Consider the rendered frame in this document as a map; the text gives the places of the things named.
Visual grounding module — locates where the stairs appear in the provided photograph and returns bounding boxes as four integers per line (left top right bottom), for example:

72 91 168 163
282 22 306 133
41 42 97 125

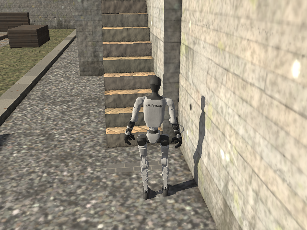
101 0 163 148

